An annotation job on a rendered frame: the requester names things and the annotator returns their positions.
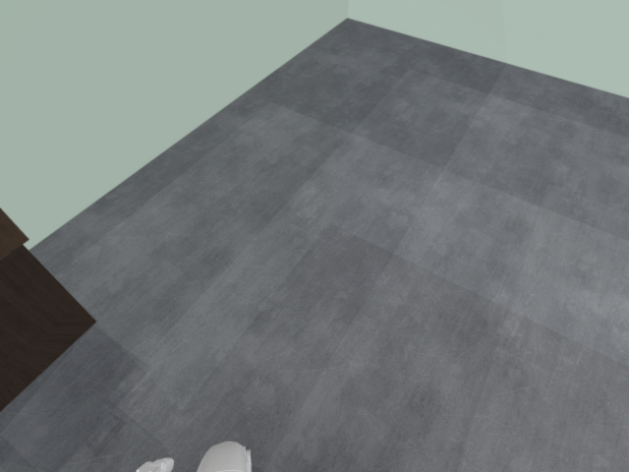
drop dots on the drawer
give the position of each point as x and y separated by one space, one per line
11 236

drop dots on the cabinet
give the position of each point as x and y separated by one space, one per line
39 321

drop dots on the robot left thigh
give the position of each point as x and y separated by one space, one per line
226 457

